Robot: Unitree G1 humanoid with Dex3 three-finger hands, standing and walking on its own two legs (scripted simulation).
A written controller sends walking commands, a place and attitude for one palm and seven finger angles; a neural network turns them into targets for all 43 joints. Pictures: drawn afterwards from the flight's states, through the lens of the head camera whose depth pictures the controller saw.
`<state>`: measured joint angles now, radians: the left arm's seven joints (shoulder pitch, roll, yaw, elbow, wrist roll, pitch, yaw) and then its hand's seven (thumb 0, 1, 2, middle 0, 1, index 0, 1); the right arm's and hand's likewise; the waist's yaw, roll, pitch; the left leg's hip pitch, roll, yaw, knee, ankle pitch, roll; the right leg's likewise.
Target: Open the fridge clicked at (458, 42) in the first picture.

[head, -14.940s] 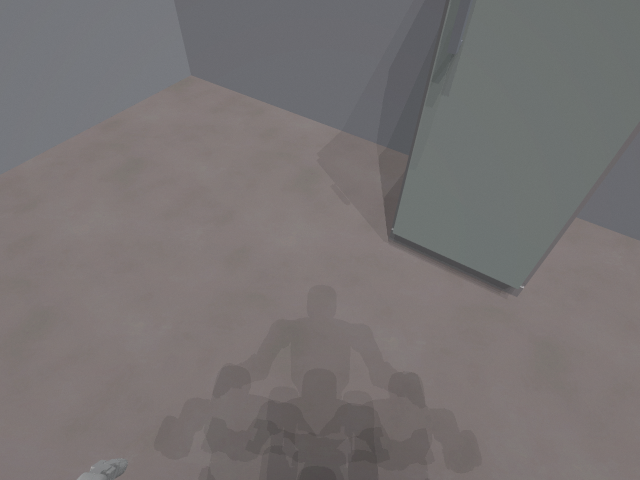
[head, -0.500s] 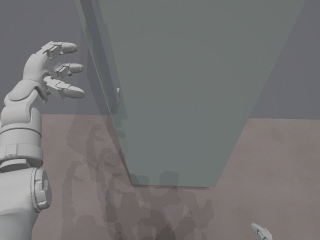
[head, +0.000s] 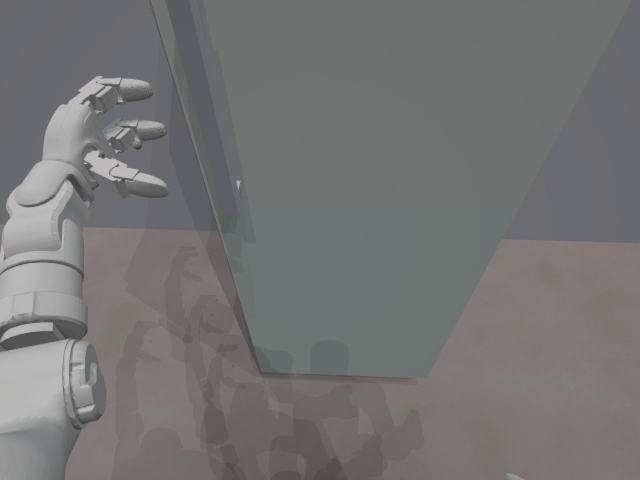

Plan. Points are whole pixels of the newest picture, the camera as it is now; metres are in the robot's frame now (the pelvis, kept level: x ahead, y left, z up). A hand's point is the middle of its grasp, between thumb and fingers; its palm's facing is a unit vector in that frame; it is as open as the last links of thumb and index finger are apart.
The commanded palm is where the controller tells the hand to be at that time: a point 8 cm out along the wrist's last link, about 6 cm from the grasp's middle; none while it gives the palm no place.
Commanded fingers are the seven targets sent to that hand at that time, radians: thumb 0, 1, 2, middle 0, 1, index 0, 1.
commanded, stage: move the hooked fingers beside the handle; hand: left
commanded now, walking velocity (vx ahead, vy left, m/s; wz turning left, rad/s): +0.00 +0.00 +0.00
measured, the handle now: (214, 110) +0.49 +0.15 +0.22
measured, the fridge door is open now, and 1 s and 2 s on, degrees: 0 0 0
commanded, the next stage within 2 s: feel for the door with the fingertips in 0.64 s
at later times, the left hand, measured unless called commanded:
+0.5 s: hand (160, 139) +0.45 +0.21 +0.21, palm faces +0.02 -1.00 -0.03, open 13.9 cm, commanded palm +0.42 +0.25 +0.21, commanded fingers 0.00 -0.50 0.30 -0.30 -1.20 -0.30 -1.20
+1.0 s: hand (168, 143) +0.43 +0.19 +0.22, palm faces +0.01 -1.00 -0.01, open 14.0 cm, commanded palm +0.41 +0.24 +0.21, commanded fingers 0.00 -0.50 0.30 -0.30 -1.20 -0.30 -1.20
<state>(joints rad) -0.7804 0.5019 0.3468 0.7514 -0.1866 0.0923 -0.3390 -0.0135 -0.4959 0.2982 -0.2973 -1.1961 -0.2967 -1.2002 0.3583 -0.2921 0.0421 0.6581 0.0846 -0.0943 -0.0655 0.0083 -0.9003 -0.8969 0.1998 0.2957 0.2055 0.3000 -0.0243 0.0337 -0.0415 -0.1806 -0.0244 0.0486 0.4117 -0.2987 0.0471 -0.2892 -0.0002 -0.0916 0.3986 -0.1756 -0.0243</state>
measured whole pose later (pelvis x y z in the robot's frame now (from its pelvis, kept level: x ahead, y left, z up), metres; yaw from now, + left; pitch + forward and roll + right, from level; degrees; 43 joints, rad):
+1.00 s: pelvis -0.01 -0.01 +0.00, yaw +1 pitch +3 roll +0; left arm -0.84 0.44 0.29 0.79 -0.19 0.11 -0.27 -0.01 -0.50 0.30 -0.30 -1.20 -0.30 -1.20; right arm 0.28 -0.28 0.06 0.65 0.09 -0.08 -0.08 0.01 -0.90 -0.90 0.20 0.30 0.21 0.30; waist -0.02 0.04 -0.03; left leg -0.18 -0.02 0.04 0.41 -0.28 0.04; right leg -0.28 0.00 -0.10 0.40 -0.17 -0.04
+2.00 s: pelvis -0.01 +0.00 +0.00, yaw +0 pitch +3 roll +0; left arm -0.87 0.38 0.26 0.80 -0.18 0.10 -0.21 -0.01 -0.50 0.30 -0.30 -1.20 -0.30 -1.20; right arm 0.27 -0.27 0.06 0.65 0.08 -0.09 -0.07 0.01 -0.90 -0.90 0.20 0.30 0.21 0.30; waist -0.03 0.04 -0.04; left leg -0.19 -0.03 0.05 0.42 -0.28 0.04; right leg -0.30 0.00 -0.09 0.41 -0.16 -0.03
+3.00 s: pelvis -0.01 -0.01 +0.00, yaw +0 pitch +1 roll +0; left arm -0.78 0.28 0.21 0.64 -0.17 0.17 -0.09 -0.01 -0.50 0.30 -0.24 -1.17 -0.22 -1.16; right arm 0.25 -0.25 0.06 0.66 0.07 -0.05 -0.06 0.01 -0.90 -0.90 0.20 0.30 0.21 0.30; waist -0.01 0.05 -0.02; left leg -0.13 -0.03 0.05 0.39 -0.28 0.04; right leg -0.25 0.00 -0.09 0.39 -0.16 -0.03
